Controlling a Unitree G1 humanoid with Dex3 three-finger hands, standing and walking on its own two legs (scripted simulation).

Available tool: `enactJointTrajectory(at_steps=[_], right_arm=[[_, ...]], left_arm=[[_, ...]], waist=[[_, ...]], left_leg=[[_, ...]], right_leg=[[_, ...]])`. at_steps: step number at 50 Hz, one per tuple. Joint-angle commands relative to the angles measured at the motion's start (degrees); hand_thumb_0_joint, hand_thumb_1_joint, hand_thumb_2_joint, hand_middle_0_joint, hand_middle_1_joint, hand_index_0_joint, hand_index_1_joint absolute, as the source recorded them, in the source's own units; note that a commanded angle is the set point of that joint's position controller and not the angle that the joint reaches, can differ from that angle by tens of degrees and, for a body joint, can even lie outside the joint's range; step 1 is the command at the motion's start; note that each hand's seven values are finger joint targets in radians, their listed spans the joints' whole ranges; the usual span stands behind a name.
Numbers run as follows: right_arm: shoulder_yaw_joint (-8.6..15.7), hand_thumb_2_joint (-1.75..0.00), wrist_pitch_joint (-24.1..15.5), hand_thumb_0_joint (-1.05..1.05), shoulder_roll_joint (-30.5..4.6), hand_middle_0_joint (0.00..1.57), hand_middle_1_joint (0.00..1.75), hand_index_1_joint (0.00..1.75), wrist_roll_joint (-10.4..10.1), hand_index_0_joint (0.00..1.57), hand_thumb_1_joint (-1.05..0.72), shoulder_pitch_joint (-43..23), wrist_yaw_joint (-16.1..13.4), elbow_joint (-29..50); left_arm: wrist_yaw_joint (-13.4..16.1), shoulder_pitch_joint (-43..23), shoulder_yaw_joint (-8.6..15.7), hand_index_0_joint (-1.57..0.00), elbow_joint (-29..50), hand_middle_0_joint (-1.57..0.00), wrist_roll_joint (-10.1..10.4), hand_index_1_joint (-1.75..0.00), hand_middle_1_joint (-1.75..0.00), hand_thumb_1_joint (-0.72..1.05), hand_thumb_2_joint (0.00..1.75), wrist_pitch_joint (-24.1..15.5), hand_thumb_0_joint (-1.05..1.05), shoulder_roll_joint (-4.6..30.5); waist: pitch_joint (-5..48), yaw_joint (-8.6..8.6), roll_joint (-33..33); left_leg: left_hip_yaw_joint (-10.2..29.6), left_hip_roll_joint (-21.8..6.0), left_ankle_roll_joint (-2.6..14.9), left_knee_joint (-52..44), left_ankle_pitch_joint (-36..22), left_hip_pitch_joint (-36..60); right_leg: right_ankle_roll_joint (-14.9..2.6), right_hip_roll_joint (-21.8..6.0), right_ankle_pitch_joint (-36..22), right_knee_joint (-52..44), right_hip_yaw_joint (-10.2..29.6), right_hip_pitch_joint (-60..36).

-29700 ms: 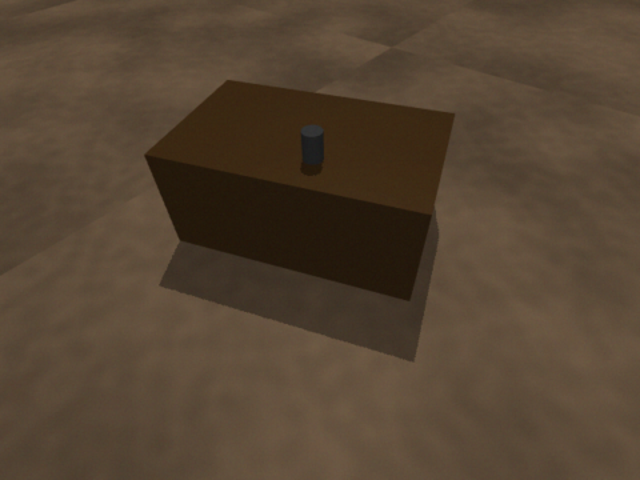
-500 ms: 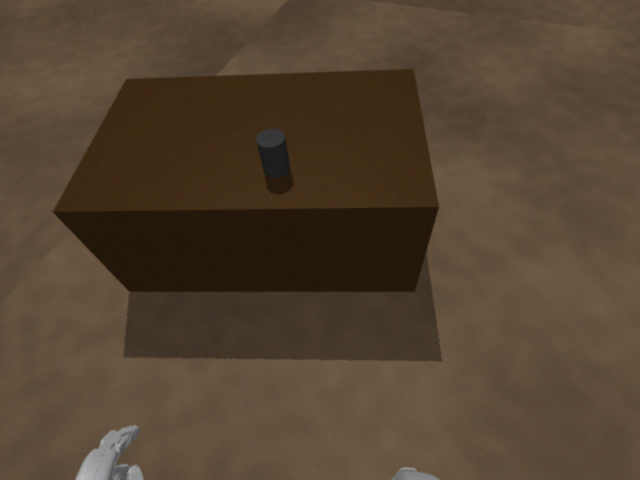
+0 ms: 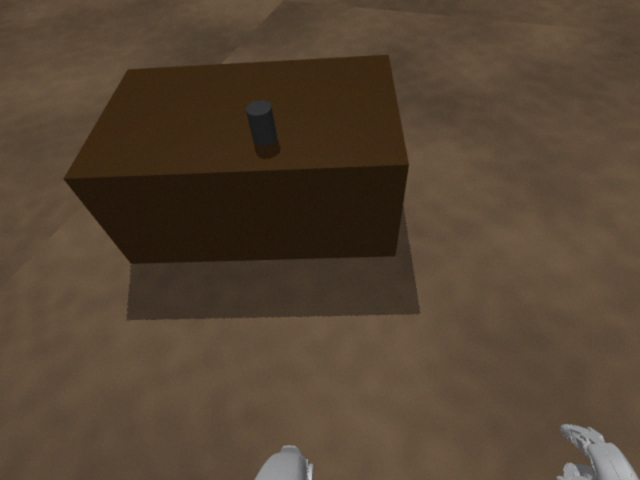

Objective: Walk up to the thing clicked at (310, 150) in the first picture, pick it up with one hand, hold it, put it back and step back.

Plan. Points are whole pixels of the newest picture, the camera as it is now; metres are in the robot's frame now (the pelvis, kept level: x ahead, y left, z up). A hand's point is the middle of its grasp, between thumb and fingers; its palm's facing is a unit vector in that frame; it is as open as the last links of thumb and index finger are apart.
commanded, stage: step back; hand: left
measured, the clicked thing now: (261, 123) +1.10 +0.26 -0.24
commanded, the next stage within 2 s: stand in 1.10 s
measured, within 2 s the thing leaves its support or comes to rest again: neither
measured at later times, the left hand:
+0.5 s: hand out of the picture -0.01 +0.29 -0.13, palm faces +0.05 -0.92 -0.38, open 7.4 cm
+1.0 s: hand out of the picture +0.05 +0.28 -0.14, palm faces +0.11 -0.91 -0.40, open 7.4 cm
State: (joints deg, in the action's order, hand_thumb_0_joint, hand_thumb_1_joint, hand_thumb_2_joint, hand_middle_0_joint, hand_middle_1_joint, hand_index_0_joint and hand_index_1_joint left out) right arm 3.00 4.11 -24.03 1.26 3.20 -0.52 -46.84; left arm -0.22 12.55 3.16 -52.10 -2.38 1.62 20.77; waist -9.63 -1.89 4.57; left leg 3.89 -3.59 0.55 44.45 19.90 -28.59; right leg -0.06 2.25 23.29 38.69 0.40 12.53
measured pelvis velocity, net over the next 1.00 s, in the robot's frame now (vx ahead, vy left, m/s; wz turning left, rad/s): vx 0.00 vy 0.00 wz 0.10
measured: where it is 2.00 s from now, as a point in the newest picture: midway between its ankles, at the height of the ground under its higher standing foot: outside the picture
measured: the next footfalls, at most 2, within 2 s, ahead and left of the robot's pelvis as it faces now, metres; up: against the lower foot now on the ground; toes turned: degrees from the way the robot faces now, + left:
left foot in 0.26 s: -0.03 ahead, +0.14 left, +0.00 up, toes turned +3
right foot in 0.56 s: +0.04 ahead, -0.12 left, +0.00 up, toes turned +3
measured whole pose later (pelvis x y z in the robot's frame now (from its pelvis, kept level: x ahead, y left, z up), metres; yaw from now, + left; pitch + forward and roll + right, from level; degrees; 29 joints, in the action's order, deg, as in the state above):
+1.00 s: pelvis +0.00 +0.00 +0.01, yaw +6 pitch -3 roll +1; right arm 2.3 0.5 -19.8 1.4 7.7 -0.1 -56.9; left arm 0.7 10.0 2.4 -54.6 -0.8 -1.0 21.8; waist -8.2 -2.5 -0.9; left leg -1.3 -0.1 -0.1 35.2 12.6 -18.8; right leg -0.3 -3.0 22.7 40.6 -2.3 14.1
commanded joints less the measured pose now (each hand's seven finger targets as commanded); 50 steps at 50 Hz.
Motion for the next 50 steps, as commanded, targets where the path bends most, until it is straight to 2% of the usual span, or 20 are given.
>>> enactJointTrajectory(at_steps=[1,3,9,13,14,15,16,17,20,24,28,29,30,31,32,33,36,44,47,50], right_arm=[[4.0,-0.9,-0.5,0.0,-12.3,0.2,0.3,0.3,-0.5,0.2,-0.9,-0.3,-0.6,3.4],[2.9,-0.9,-1.2,0.0,-9.0,0.2,0.3,0.3,-1.0,0.2,-0.9,5.2,-0.4,0.2],[2.7,-0.9,-3.5,0.0,-8.9,0.2,0.3,0.3,0.7,0.2,-0.9,2.6,0.6,0.0],[4.0,-0.9,-5.1,0.0,-8.9,0.2,0.3,0.3,1.1,0.2,-0.9,11.6,1.0,-5.5],[4.9,-0.9,-5.6,0.0,-10.8,0.2,0.3,0.3,1.6,0.2,-0.9,13.2,0.8,-6.5],[5.3,-0.9,-5.9,0.0,-15.0,0.2,0.3,0.3,2.0,0.2,-0.9,12.2,0.5,-5.4],[5.7,-0.9,-5.7,0.0,-19.6,0.2,0.3,0.3,1.4,0.2,-0.9,11.7,0.9,-5.1],[5.6,-0.9,-5.9,0.0,-18.6,0.2,0.3,0.3,1.0,0.2,-0.9,7.2,0.8,-4.4],[3.8,-0.9,-6.7,0.0,-11.9,0.2,0.3,0.3,1.6,0.2,-0.9,5.5,0.9,-3.9],[4.3,-0.9,-6.3,0.0,-12.7,0.2,0.3,0.3,1.4,0.2,-0.9,9.2,1.1,-4.6],[3.6,-0.9,-5.0,0.0,-10.5,0.2,0.3,0.3,0.6,0.2,-0.9,5.9,1.2,-3.3],[2.3,-0.9,-4.9,0.0,-7.1,0.2,0.3,0.3,0.2,0.2,-0.9,7.9,1.0,-3.3],[1.1,-0.9,-5.2,0.0,-3.4,0.2,0.3,0.3,-0.1,0.2,-0.9,8.5,0.9,-2.2],[1.8,-0.9,-4.9,0.0,-5.7,0.2,0.3,0.3,0.2,0.2,-0.9,8.0,0.3,-2.2],[3.0,-0.9,-4.8,0.0,-9.7,0.2,0.3,0.3,0.5,0.2,-0.9,9.0,-0.3,-3.2],[3.2,-0.9,-5.2,0.0,-10.9,0.2,0.3,0.3,0.3,0.2,-0.9,9.2,-0.3,-4.0],[2.5,-0.9,-5.5,0.0,-8.2,0.2,0.3,0.3,-0.1,0.2,-0.9,11.2,0.3,-6.2],[1.7,-0.9,-4.9,0.0,-5.4,0.2,0.3,0.3,-0.1,0.2,-0.9,7.8,0.0,-6.0],[2.4,-0.9,-4.9,0.0,-6.9,0.2,0.3,0.3,0.1,0.2,-0.9,8.4,-0.2,-7.2],[2.9,-0.9,-4.9,0.0,-12.7,0.2,0.3,0.3,-0.3,0.2,-0.9,2.6,-0.5,-5.8]], left_arm=[[2.0,-6.3,5.6,-0.2,7.1,-0.2,-0.3,-0.3,-0.3,0.9,0.9,-2.2,0.0,20.9],[2.2,-8.7,4.5,-0.2,6.4,-0.2,0.0,-0.3,-0.3,0.9,0.9,-2.5,0.0,15.5],[1.4,0.2,5.9,-0.2,4.5,-0.2,-1.0,-0.3,-0.3,0.9,0.9,-3.3,0.0,17.2],[0.8,-3.1,4.4,-0.2,4.5,-0.2,-0.5,-0.3,-0.3,0.9,0.9,-2.0,0.0,15.9],[0.8,-0.4,3.3,-0.2,4.6,-0.2,-0.1,-0.3,-0.3,0.9,0.9,-1.9,0.0,11.8],[0.7,-1.1,1.9,-0.2,5.3,-0.2,1.3,-0.3,-0.3,0.9,0.9,-2.2,0.0,8.2],[0.9,-7.8,4.0,-0.2,5.0,-0.2,0.5,-0.3,-0.3,0.9,0.9,-2.5,0.0,15.1],[0.4,-7.7,4.5,-0.2,4.5,-0.2,0.6,-0.3,-0.3,0.9,0.9,-2.8,0.0,17.0],[-0.7,-2.5,3.8,-0.2,2.2,-0.2,1.0,-0.3,-0.3,0.9,0.9,-3.3,0.0,13.7],[-1.2,-4.1,3.6,-0.2,2.0,-0.2,0.7,-0.3,-0.3,0.9,0.9,-3.4,0.0,12.5],[-0.3,2.2,4.0,-0.2,-1.5,-0.2,0.4,-0.3,-0.3,0.9,0.9,-4.7,0.0,11.5],[0.2,4.6,4.5,-0.2,-2.2,-0.2,0.1,-0.3,-0.3,0.9,0.9,-5.1,0.0,12.7],[0.8,7.2,5.5,-0.2,-2.5,-0.2,-0.6,-0.3,-0.3,0.9,0.9,-5.7,0.0,16.4],[0.9,5.6,6.3,-0.2,-1.4,-0.2,-0.2,-0.3,-0.3,0.9,0.9,-5.7,0.0,20.4],[0.7,2.0,6.3,-0.2,0.2,-0.2,0.0,-0.3,-0.3,0.9,0.9,-5.7,0.0,21.2],[0.7,1.0,5.9,-0.2,0.7,-0.2,0.4,-0.3,-0.3,0.9,0.9,-5.8,0.0,19.4],[1.2,-0.3,4.5,-0.2,0.4,-0.2,1.2,-0.3,-0.3,0.9,0.9,-6.6,0.0,15.1],[1.8,-2.4,2.9,-0.2,1.6,-0.2,1.7,-0.3,-0.3,0.9,0.9,-5.1,0.0,14.3],[1.9,-3.0,2.4,-0.2,2.2,-0.2,1.9,-0.3,-0.3,0.9,0.9,-3.9,0.0,14.1],[2.4,-0.5,1.5,-0.2,0.7,-0.2,3.3,-0.3,-0.3,0.9,0.9,-2.7,0.0,11.6]], waist=[[2.5,0.62,-13.5],[5.1,3.82,-10.2],[7.5,-3.03,-17.5],[8.6,2.33,-12.6],[10.3,1.9,-2.2],[8.3,2.48,10.2],[2.4,5.28,4.7],[-1.1,2.91,3.5],[1.5,1.18,3.6],[4.3,3.65,6.0],[7.4,-0.7,3.2],[9.2,-1.76,-2.5],[10.3,-2.56,-14.4],[8.6,-2.89,-15.2],[4.8,-1.63,-11.3],[2.8,-1.0,-9.8],[5.1,0.8,-8.5],[9.9,0.62,-14.7],[12.3,1.76,-10.9],[15.8,0.05,3.7]], left_leg=[[9.2,5.2,-0.71,23.6,9.1,3.5],[6.2,9.4,-0.8,22.7,3.4,0.2],[0.2,3.9,-2.49,1.0,9.9,-2.6],[-2.6,4.9,0.84,-25.3,3.8,22.0],[7.7,0.5,2.27,-26.9,7.1,29.9],[29.4,-12.0,7.04,-33.3,21.1,28.5],[35.9,-16.9,13.88,-35.9,34.5,13.9],[32.3,-17.4,14.35,-36.5,35.0,6.1],[14.6,-7.4,8.85,-30.5,14.9,15.4],[12.5,-7.7,9.57,-28.9,13.8,16.0],[5.1,-4.7,6.6,-17.6,8.7,6.2],[2.7,-2.3,4.77,-9.5,5.7,3.3],[-0.9,4.7,2.17,5.2,8.2,-4.4],[0.5,6.8,0.8,11.9,14.3,-8.4],[4.2,4.3,0.49,14.3,14.7,-6.2],[4.7,3.2,0.56,15.2,12.7,-6.3],[5.0,3.0,0.57,11.8,4.1,-2.1],[-5.5,2.7,-0.29,-7.8,-3.6,11.0],[-4.4,2.1,1.87,-16.4,-19.0,19.0],[13.0,-14.3,12.33,-19.7,-22.6,14.9]], right_leg=[[-14.62,-23.9,-0.8,-22.7,26.2,19.5],[-8.7,-13.5,-14.7,-14.7,9.5,8.2],[-10.6,-16.1,15.8,-18.2,15.9,-5.9],[-7.02,-13.5,9.7,-8.8,8.9,7.5],[-4.6,-9.5,6.8,1.7,4.4,15.4],[-0.55,-1.7,8.7,12.4,-3.0,26.9],[-0.61,-5.1,9.4,14.6,3.0,23.5],[-1.15,-5.8,8.3,17.1,3.3,17.9],[-1.3,-5.2,0.3,10.5,1.1,17.6],[-0.43,-3.7,2.0,3.2,-1.2,12.7],[-1.25,-0.4,-7.3,-11.3,-4.5,-6.9],[-1.47,-2.4,-6.8,-14.5,0.3,-13.0],[-4.43,-13.1,0.3,-20.6,19.2,-16.7],[-9.74,-23.7,10.2,-25.8,33.5,-11.8],[-13.98,-26.6,12.4,-25.6,36.3,-4.7],[-15.02,-25.4,6.0,-24.5,33.1,-3.5],[-7.78,-16.9,-19.1,-19.3,14.7,-4.9],[-7.71,-15.2,-47.2,-8.9,3.6,-2.1],[-4.7,-12.6,-38.2,-2.5,3.2,0.6],[-1.04,-2.9,-3.9,5.8,-1.1,0.9]])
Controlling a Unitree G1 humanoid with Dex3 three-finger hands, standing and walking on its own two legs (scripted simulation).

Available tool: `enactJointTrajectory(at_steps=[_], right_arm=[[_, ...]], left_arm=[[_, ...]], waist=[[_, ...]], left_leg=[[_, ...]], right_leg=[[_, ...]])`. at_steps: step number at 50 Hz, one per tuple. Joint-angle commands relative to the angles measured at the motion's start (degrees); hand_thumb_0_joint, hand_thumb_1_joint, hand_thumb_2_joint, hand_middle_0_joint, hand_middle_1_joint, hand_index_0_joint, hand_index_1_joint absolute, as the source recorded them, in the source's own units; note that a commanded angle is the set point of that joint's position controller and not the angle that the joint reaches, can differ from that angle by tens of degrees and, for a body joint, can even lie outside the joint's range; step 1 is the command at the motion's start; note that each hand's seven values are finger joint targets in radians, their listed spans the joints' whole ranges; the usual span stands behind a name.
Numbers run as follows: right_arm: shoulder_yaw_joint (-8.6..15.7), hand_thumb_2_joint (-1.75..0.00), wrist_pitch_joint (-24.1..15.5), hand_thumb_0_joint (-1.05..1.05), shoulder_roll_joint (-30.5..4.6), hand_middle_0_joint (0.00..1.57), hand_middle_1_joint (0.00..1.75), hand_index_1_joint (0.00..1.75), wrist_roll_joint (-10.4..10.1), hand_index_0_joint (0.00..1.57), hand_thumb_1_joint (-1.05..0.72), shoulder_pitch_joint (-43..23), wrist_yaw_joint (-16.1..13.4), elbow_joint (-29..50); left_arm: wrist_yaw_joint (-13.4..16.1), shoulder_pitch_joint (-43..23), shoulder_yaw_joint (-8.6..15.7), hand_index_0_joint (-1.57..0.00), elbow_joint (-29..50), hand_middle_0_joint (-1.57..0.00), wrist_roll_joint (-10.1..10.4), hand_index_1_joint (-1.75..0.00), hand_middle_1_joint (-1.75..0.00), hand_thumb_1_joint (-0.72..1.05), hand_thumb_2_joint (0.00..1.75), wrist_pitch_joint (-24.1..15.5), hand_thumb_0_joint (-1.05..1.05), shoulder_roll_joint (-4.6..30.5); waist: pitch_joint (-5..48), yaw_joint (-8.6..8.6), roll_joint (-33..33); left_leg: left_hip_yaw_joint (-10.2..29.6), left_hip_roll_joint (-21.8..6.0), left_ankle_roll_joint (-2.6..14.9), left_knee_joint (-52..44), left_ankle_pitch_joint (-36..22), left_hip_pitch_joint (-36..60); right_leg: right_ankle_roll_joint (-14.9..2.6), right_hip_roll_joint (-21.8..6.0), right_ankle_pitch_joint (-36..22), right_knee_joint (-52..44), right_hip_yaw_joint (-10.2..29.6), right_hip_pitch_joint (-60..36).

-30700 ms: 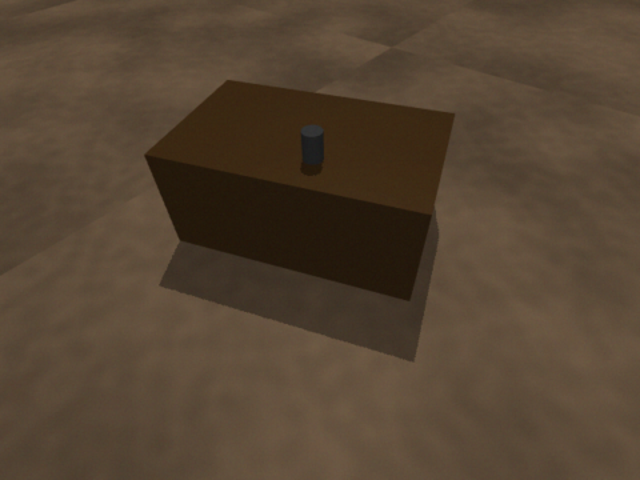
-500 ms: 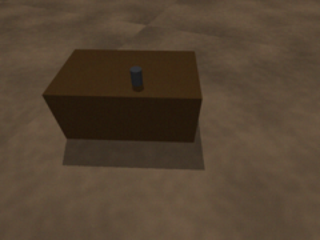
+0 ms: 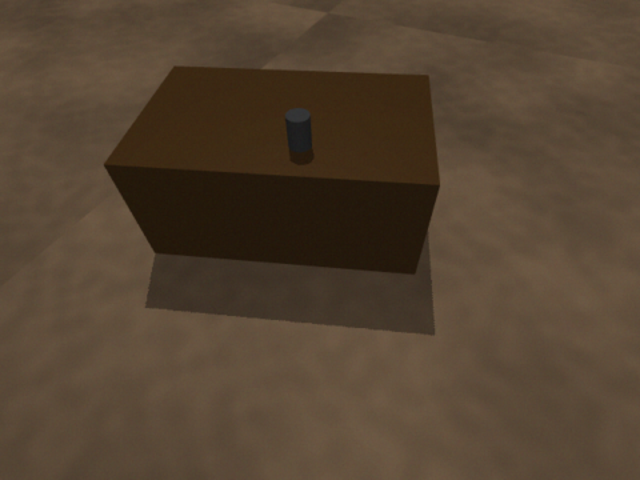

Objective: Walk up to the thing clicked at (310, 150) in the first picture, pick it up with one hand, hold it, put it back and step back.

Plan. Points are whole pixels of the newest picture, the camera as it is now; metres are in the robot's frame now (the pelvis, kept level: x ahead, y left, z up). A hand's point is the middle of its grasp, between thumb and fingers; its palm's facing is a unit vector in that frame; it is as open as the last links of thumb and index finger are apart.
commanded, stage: step back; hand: left
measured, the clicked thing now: (299, 130) +1.11 +0.15 -0.25
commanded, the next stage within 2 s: stand in 0.10 s
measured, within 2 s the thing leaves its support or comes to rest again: neither
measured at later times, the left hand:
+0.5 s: hand out of the picture +0.09 +0.26 -0.14, palm faces -0.06 -0.94 -0.32, open 7.4 cm
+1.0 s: hand out of the picture +0.10 +0.27 -0.13, palm faces -0.07 -0.94 -0.33, open 7.4 cm
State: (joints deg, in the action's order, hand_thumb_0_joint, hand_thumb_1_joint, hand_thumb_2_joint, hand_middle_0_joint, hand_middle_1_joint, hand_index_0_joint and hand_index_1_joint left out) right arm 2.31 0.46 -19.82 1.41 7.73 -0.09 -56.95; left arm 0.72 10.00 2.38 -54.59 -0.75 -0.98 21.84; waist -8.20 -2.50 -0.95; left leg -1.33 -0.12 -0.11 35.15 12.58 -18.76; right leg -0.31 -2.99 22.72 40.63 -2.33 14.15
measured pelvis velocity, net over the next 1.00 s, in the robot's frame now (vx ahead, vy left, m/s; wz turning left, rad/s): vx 0.02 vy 0.02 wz -0.03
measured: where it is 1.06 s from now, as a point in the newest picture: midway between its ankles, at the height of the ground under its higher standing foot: outside the picture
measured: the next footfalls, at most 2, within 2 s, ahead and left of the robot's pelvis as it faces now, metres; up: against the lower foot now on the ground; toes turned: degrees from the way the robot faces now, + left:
none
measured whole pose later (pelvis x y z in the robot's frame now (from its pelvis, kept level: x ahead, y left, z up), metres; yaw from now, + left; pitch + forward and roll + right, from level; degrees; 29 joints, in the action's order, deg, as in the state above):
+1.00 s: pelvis +0.02 +0.02 +0.03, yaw -2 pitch -2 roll +0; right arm 0.1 -1.0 -19.2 0.5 5.0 0.7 -66.4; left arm -0.6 6.6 -0.4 -65.1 -0.7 -1.0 20.4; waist -2.5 0.4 -0.6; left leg -3.0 -0.7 0.6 19.5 6.9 -10.6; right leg 2.0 -2.0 12.9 18.3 0.1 3.3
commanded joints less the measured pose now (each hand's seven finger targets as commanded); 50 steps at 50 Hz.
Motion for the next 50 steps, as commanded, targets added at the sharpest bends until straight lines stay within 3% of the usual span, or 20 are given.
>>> enactJointTrajectory(at_steps=[1,3,4,5,6,7,8,10,12,15,17,21,24,28,29,34,36,41,45,50], right_arm=[[3.6,-0.9,-1.0,0.0,-16.7,0.2,0.3,0.3,-0.3,0.2,-0.9,-5.0,-0.8,4.3],[2.7,-0.9,-0.6,0.0,-15.1,0.2,0.3,0.3,0.3,0.2,-0.9,-6.7,-0.7,3.9],[2.5,-0.9,-0.6,0.0,-14.5,0.2,0.3,0.3,0.1,0.2,-0.9,-7.5,-0.7,4.2],[1.7,-0.9,-1.2,0.0,-11.7,0.2,0.3,0.3,-0.9,0.2,-0.9,-4.6,-0.1,2.7],[1.5,-0.9,-1.6,0.0,-10.9,0.2,0.3,0.3,-1.2,0.2,-0.9,-4.0,0.1,2.1],[1.5,-0.9,-1.9,0.0,-11.5,0.2,0.3,0.3,-1.4,0.2,-0.9,-3.1,0.2,1.4],[1.4,-0.9,-2.0,0.0,-11.7,0.2,0.3,0.3,-1.1,0.2,-0.9,-4.0,0.3,0.6],[1.4,-0.9,-2.3,0.0,-12.8,0.2,0.3,0.3,-0.8,0.2,-0.9,-6.0,0.4,-0.2],[1.1,-0.9,-2.5,0.0,-12.4,0.2,0.3,0.3,-0.9,0.2,-0.9,-6.6,0.5,-0.6],[0.9,-0.9,-2.6,0.0,-11.4,0.2,0.3,0.3,-1.2,0.2,-0.9,-6.3,0.5,-1.8],[0.8,-0.9,-2.8,0.0,-11.7,0.2,0.3,0.3,-1.1,0.2,-0.9,-6.9,0.5,-2.4],[0.7,-0.9,-2.6,0.0,-11.5,0.2,0.3,0.3,-1.1,0.2,-0.9,-6.8,0.6,-3.4],[0.7,-0.9,-2.8,0.0,-11.5,0.2,0.3,0.3,-0.9,0.2,-0.9,-7.3,0.6,-3.9],[0.6,-0.9,-2.9,0.0,-11.7,0.2,0.3,0.3,-0.9,0.2,-0.9,-7.1,0.4,-4.6],[0.6,-0.9,-3.0,0.0,-11.6,0.2,0.3,0.3,-0.9,0.2,-0.9,-7.0,0.4,-4.6],[0.7,-0.9,-2.5,0.0,-12.3,0.2,0.3,0.3,-1.0,0.2,-0.9,-6.5,0.4,-5.3],[0.5,-0.9,-2.6,0.0,-11.8,0.2,0.3,0.3,-1.0,0.2,-0.9,-6.0,0.4,-5.4],[0.4,-0.9,-2.8,0.0,-12.2,0.2,0.3,0.3,-1.0,0.2,-0.9,-5.4,0.2,-6.0],[0.3,-0.9,-2.8,0.0,-12.1,0.2,0.3,0.3,-1.0,0.2,-0.9,-5.4,0.1,-6.0],[0.3,-0.9,-2.5,0.0,-12.2,0.2,0.3,0.3,-1.0,0.2,-0.9,-5.3,0.1,-6.1]], left_arm=[[1.4,2.3,2.4,-0.2,1.6,-0.2,1.2,-0.3,-0.3,0.9,0.9,0.1,0.0,10.7],[0.9,3.0,2.2,-0.2,0.4,-0.2,0.7,-0.3,-0.3,0.9,0.9,-0.3,0.0,10.0],[0.8,3.9,2.2,-0.2,0.1,-0.2,0.3,-0.3,-0.3,0.9,0.9,-0.6,0.0,10.9],[0.2,3.5,1.0,-0.2,-1.9,-0.2,-0.1,-0.3,-0.3,0.9,0.9,-1.0,0.0,9.3],[0.1,1.5,0.9,-0.2,-1.6,-0.2,-0.4,-0.3,-0.3,0.9,0.9,-1.5,0.0,10.6],[0.1,-1.9,1.2,-0.2,-1.2,-0.2,-0.4,-0.3,-0.3,0.9,0.9,-1.9,0.0,12.5],[-0.1,-2.8,0.8,-0.2,-1.7,-0.2,0.0,-0.3,-0.3,0.9,0.9,-1.7,0.0,12.5],[-0.2,-3.0,-0.2,-0.2,-3.3,-0.2,0.7,-0.3,-0.3,0.9,0.9,-1.4,0.0,9.7],[-0.3,-3.9,-0.3,-0.2,-3.7,-0.2,0.6,-0.3,-0.3,0.9,0.9,-1.7,0.0,10.4],[-0.4,-4.4,-0.4,-0.2,-5.1,-0.2,0.4,-0.3,-0.3,0.9,0.9,-2.1,0.0,10.6],[-0.4,-4.7,-0.5,-0.2,-5.5,-0.2,0.5,-0.3,-0.3,0.9,0.9,-2.0,0.0,10.2],[-0.5,-5.0,-0.4,-0.2,-6.6,-0.2,0.4,-0.3,-0.3,0.9,0.9,-1.9,0.0,10.4],[-0.5,-5.2,-0.3,-0.2,-6.8,-0.2,0.4,-0.3,-0.3,0.9,0.9,-1.8,0.0,10.4],[-0.5,-5.2,-0.3,-0.2,-7.3,-0.2,0.2,-0.3,-0.3,0.9,0.9,-1.6,0.0,10.5],[-0.5,-5.4,-0.3,-0.2,-7.3,-0.2,0.2,-0.3,-0.3,0.9,0.9,-1.6,0.0,10.6],[-0.5,-5.6,-0.5,-0.2,-7.5,-0.2,0.2,-0.3,-0.3,0.9,0.9,-1.4,0.0,10.1],[-0.4,-5.7,-0.5,-0.2,-7.4,-0.2,0.2,-0.3,-0.3,0.9,0.9,-1.6,0.0,10.6],[-0.4,-5.4,-0.5,-0.2,-7.3,-0.2,0.4,-0.3,-0.3,0.9,0.9,-1.4,0.0,10.5],[-0.4,-5.2,-0.5,-0.2,-7.6,-0.2,0.4,-0.3,-0.3,0.9,0.9,-1.1,0.0,10.4],[-0.4,-5.0,-0.4,-0.2,-7.5,-0.2,0.3,-0.3,-0.3,0.9,0.9,-1.0,0.0,10.4]], waist=[[12.5,0.24,10.3],[11.1,-0.41,10.2],[11.1,-0.55,9.3],[11.8,0.57,6.4],[11.5,1.89,3.8],[12.5,3.65,3.6],[11.7,3.77,4.6],[9.6,2.61,5.1],[10.1,2.45,2.1],[9.6,3.21,-0.6],[9.8,2.8,0.7],[8.2,2.91,0.9],[9.6,2.42,1.9],[9.1,2.36,2.4],[10.1,2.44,1.9],[9.3,2.75,1.8],[10.5,3.01,0.5],[11.1,2.8,1.7],[10.7,2.91,1.5],[8.5,3.17,1.8]], left_leg=[[18.9,-18.9,13.72,-12.3,-8.9,-0.8],[13.4,-14.7,9.66,-12.3,-1.5,-2.1],[11.4,-12.4,7.56,-10.0,-0.6,-1.4],[10.6,-8.8,4.25,-9.2,0.6,-0.3],[7.8,-6.4,2.6,-6.9,-4.4,3.4],[7.0,-6.0,2.39,-8.3,-6.7,7.9],[7.0,-6.6,2.52,-9.4,-8.0,11.9],[10.1,-9.3,3.42,-12.8,-4.6,10.1],[8.7,-8.7,3.15,-13.1,-10.2,10.0],[6.8,-7.7,2.27,-13.7,-11.8,12.4],[6.6,-7.8,2.13,-14.9,-11.8,12.5],[6.7,-7.5,1.55,-17.5,-5.1,11.5],[6.5,-7.6,1.37,-18.1,-8.0,12.1],[6.6,-7.6,1.05,-19.3,-5.6,11.3],[6.3,-7.7,1.1,-18.7,-8.0,12.4],[6.5,-7.6,1.16,-19.5,-4.2,11.5],[6.1,-7.8,1.18,-18.5,-9.8,12.6],[5.9,-8.1,1.12,-18.1,-13.7,13.1],[5.6,-8.1,1.05,-18.2,-13.6,13.7],[6.0,-7.7,0.91,-19.7,-6.5,12.0]], right_leg=[[-1.12,2.0,4.8,3.8,2.0,-4.7],[-1.88,1.8,2.4,-3.6,2.9,-5.3],[-2.11,0.7,-3.4,-7.3,4.1,-4.7],[-2.48,-3.1,-6.8,-14.3,8.1,-6.8],[-3.06,-5.9,-11.0,-16.9,11.4,-4.9],[-2.86,-6.3,-12.4,-17.0,11.8,-1.8],[-2.39,-5.0,-12.0,-15.8,10.4,2.0],[-0.87,-2.1,-7.6,-17.8,6.7,-0.5],[-0.8,-3.4,-13.5,-19.7,7.0,-4.2],[-0.78,-4.3,-17.3,-22.0,7.5,-4.6],[-0.63,-4.3,-16.4,-22.9,7.0,-5.3],[-0.28,-4.5,-10.9,-25.3,7.2,-5.0],[-0.48,-4.7,-13.3,-25.0,6.9,-6.9],[-0.3,-4.6,-12.5,-25.4,6.6,-6.9],[-0.42,-4.8,-13.8,-25.3,6.7,-7.0],[-0.18,-4.6,-11.1,-26.2,6.5,-6.3],[-0.28,-5.0,-14.8,-25.9,6.6,-7.3],[-0.23,-4.9,-17.6,-25.3,6.2,-8.3],[-0.18,-4.9,-16.9,-25.3,6.2,-7.7],[-0.11,-4.6,-12.8,-25.9,6.1,-6.1]])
